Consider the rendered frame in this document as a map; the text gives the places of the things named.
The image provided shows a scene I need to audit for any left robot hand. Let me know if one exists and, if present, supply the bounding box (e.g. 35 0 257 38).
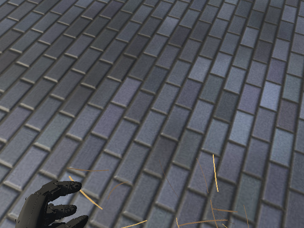
14 180 88 228

